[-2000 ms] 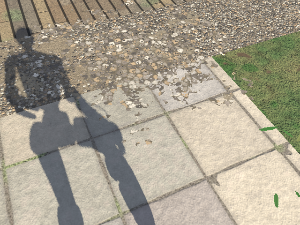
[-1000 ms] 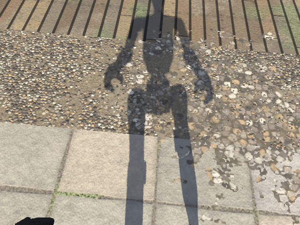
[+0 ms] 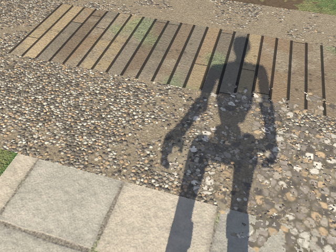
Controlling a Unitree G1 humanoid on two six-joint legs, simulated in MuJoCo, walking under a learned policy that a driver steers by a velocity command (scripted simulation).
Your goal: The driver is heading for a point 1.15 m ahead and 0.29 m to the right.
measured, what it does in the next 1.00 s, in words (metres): stands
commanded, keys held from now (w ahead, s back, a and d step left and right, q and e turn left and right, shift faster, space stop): no key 1.00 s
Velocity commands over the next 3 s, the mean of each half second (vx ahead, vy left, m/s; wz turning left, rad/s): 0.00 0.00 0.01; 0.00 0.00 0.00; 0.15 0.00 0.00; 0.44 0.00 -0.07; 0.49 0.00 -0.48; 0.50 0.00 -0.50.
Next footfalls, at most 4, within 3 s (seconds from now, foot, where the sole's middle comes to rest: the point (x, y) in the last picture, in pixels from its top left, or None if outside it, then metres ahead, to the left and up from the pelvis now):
1.88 left None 0.44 0.10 -0.77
2.46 right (218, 207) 0.71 -0.18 -0.77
2.94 left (201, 144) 1.05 -0.12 -0.77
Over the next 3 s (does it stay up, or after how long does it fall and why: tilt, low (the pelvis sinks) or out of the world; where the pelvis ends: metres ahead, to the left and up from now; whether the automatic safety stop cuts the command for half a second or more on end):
stays up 0.89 -0.14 -0.01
